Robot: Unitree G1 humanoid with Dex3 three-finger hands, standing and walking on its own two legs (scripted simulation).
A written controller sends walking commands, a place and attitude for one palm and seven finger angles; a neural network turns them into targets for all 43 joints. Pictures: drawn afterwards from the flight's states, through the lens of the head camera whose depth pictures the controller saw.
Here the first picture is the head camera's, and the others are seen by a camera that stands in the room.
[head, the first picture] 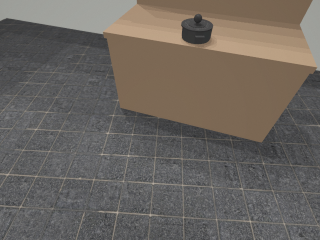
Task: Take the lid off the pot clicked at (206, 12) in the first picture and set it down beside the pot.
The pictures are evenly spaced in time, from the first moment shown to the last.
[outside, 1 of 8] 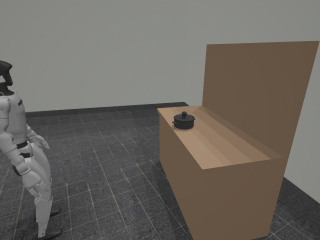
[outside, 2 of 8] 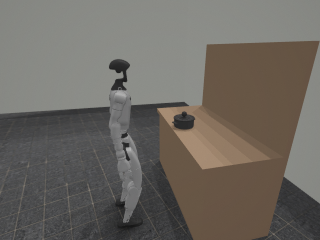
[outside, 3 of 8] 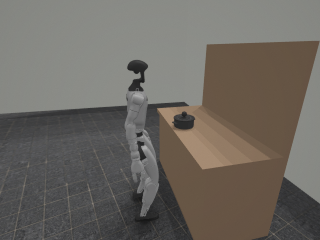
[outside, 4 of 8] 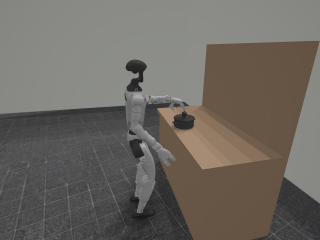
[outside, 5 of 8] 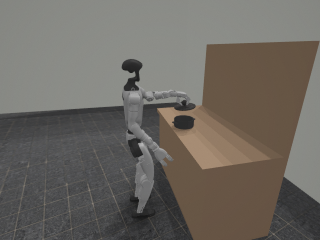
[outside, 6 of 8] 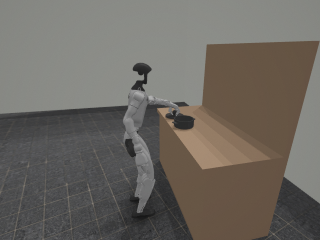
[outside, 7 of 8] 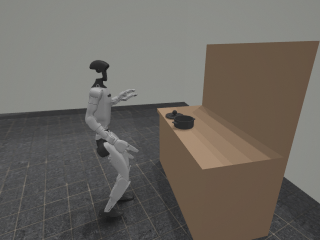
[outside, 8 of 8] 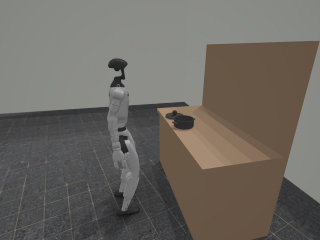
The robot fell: no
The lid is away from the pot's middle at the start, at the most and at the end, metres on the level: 0.00 0.25 0.25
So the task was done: yes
